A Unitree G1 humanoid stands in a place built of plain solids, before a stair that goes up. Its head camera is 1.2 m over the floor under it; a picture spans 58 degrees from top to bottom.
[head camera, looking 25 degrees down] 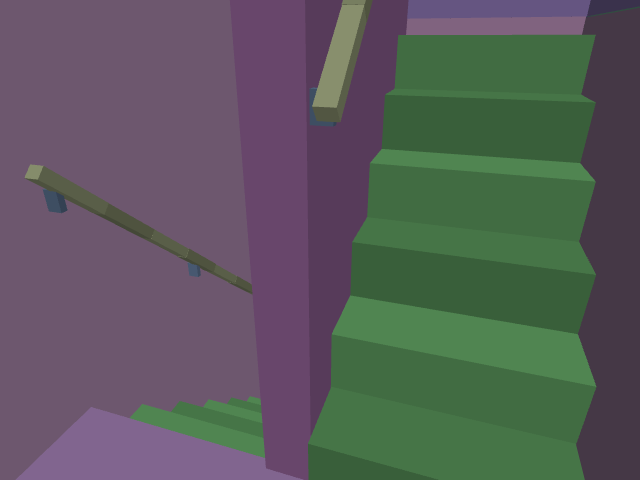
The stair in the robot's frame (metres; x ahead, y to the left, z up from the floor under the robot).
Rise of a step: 0.20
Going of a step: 0.22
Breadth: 0.70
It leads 18 degrees to the right of straight ahead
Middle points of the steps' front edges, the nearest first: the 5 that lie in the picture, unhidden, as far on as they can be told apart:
0.94 -0.37 0.40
1.15 -0.43 0.61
1.37 -0.50 0.81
1.58 -0.57 1.01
1.79 -0.64 1.21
